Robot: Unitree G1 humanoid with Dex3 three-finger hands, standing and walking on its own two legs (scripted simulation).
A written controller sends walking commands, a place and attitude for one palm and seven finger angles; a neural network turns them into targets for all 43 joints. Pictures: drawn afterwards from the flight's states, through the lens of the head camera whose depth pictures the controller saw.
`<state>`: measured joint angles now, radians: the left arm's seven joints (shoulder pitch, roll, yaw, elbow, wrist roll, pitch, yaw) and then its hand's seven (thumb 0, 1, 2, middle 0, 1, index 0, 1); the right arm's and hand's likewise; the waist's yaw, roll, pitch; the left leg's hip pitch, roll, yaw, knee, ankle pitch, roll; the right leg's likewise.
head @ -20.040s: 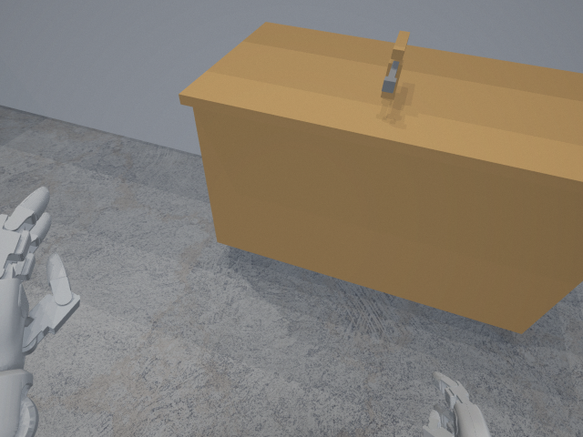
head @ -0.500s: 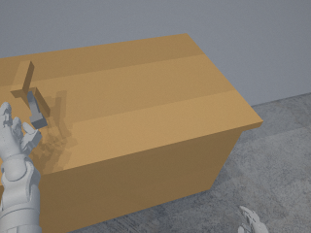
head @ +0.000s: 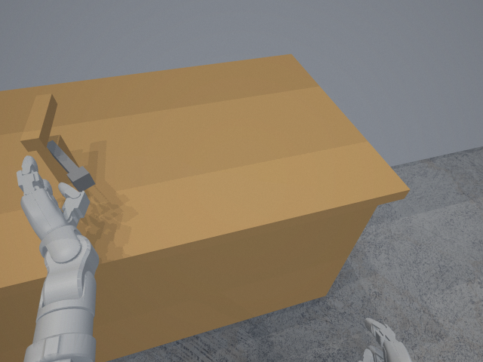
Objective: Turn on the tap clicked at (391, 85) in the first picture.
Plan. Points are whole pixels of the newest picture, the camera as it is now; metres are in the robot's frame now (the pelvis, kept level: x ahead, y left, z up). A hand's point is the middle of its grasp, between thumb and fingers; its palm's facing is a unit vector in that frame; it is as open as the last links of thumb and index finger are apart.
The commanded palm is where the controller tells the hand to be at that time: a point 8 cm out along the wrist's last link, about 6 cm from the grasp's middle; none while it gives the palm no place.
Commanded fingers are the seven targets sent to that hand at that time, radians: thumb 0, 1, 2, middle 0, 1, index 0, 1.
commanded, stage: push the lever round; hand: left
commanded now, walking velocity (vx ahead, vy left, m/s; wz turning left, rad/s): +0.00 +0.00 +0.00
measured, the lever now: (81, 179) +0.37 +0.30 +0.11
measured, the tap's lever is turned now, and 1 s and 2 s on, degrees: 31 51 73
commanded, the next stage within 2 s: lift the hand up off the lever in 1.70 s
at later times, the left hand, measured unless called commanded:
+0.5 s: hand (103, 188) +0.36 +0.26 +0.11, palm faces +0.77 -0.64 -0.04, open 7.6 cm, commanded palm +0.31 +0.27 +0.10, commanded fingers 0.00 0.90 0.90 -0.15 -0.15 -0.15 -0.15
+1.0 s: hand (121, 178) +0.38 +0.23 +0.11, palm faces +0.83 -0.56 -0.04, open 7.6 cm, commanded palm +0.33 +0.24 +0.10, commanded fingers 0.00 0.90 0.90 -0.15 -0.15 -0.15 -0.15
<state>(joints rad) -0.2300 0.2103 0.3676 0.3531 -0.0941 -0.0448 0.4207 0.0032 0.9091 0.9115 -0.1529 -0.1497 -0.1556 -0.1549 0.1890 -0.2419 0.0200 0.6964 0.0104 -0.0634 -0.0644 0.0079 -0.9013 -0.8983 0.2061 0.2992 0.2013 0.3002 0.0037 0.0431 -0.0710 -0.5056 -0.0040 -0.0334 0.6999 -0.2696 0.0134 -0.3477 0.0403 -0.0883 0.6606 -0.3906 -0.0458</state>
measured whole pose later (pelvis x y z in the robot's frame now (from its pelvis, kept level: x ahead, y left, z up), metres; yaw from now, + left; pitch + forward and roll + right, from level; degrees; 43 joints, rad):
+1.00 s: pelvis +0.00 -0.01 +0.00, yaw +1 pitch +5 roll -1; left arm -0.45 0.07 0.32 0.51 0.02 0.02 0.78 0.02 0.96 0.93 -0.15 -0.15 -0.16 -0.15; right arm 0.18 -0.22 -0.01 0.75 -0.03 -0.01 0.00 0.01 -0.90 -0.90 0.21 0.30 0.20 0.30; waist -0.01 0.05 -0.10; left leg -0.53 0.00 -0.05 0.71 -0.27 0.00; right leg -0.38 0.05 -0.11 0.68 -0.40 -0.06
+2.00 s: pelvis +0.01 -0.02 +0.00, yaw +0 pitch +8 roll -1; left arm -0.57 0.14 0.45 0.65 0.05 0.00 0.78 0.02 0.90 0.90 -0.15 -0.15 -0.16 -0.16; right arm 0.26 -0.23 -0.04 0.74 -0.04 0.02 0.02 0.01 -0.90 -0.90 0.20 0.30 0.20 0.30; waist -0.05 0.04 -0.13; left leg -0.57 0.01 -0.04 0.72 -0.29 -0.01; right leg -0.41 0.06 -0.09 0.69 -0.41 -0.07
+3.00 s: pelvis +0.01 -0.02 +0.01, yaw +0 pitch +4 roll +0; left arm -0.56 0.09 0.37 0.49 0.02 0.19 0.78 0.02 0.90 0.90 -0.15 -0.15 -0.16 -0.15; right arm 0.19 -0.23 -0.02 0.76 -0.02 -0.01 0.00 0.01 -0.90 -0.90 0.20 0.30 0.20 0.30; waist -0.01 0.04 -0.11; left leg -0.44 0.00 -0.04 0.62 -0.25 -0.01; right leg -0.29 0.05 -0.09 0.59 -0.38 -0.07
